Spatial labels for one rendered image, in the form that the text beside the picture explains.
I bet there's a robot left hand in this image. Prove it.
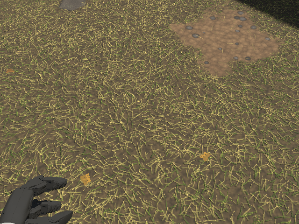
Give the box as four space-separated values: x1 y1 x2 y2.
0 175 73 224

